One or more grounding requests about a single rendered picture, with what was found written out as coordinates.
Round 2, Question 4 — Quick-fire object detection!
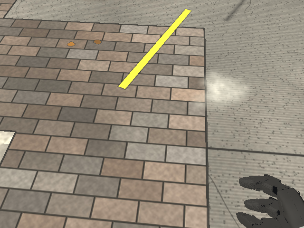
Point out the robot right hand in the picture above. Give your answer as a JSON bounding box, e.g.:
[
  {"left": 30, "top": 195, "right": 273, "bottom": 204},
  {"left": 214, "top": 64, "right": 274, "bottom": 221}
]
[{"left": 236, "top": 174, "right": 304, "bottom": 228}]

